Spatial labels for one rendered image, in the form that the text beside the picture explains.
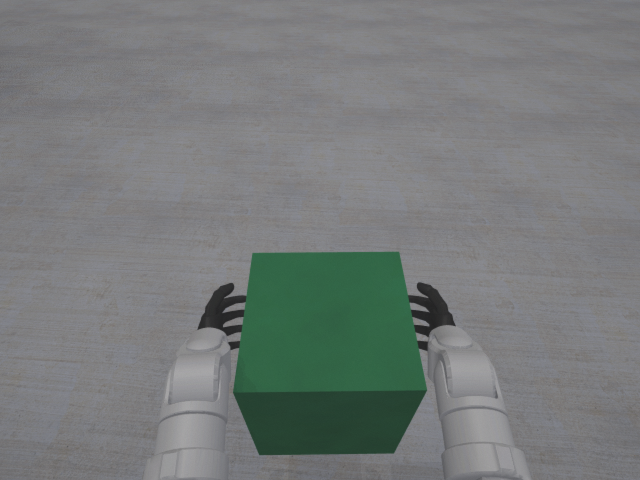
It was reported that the right robot hand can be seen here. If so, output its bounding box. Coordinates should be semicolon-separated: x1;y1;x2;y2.
408;282;456;351

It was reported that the robot right forearm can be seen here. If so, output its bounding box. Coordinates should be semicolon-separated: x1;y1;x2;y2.
427;325;532;480

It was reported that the left robot hand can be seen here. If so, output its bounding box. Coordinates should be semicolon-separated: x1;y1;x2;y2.
197;283;246;350

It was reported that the robot left forearm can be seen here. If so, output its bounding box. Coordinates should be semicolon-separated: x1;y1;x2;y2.
143;327;231;480

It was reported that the carton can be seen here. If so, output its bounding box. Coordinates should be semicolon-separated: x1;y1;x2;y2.
233;252;427;455

